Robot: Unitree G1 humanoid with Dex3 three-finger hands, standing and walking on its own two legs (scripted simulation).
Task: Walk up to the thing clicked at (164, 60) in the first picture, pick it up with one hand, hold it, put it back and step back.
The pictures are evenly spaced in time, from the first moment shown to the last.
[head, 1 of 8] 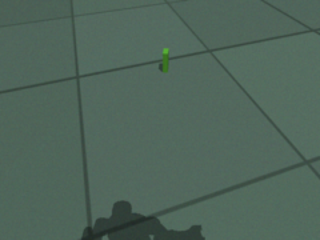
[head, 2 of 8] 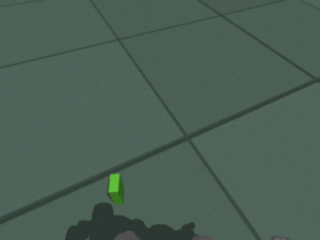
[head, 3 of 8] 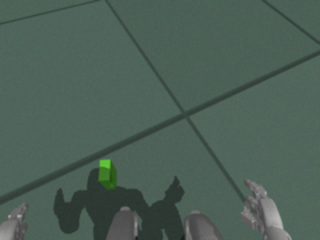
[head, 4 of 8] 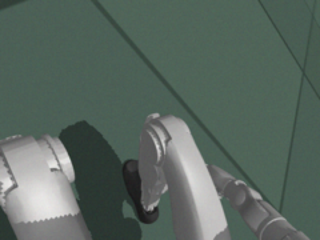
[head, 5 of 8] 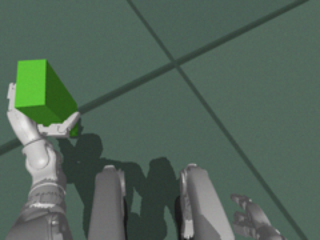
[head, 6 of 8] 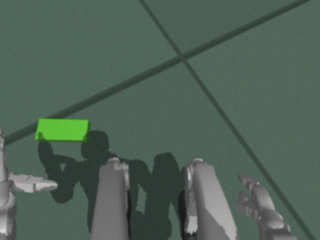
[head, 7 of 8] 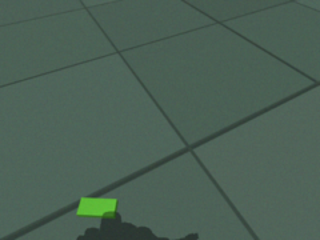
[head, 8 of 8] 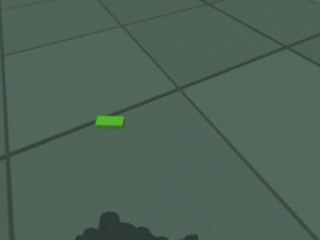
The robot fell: no
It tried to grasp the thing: yes
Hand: left
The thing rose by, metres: 0.68
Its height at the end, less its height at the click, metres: -0.08
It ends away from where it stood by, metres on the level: 0.14
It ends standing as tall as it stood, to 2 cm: no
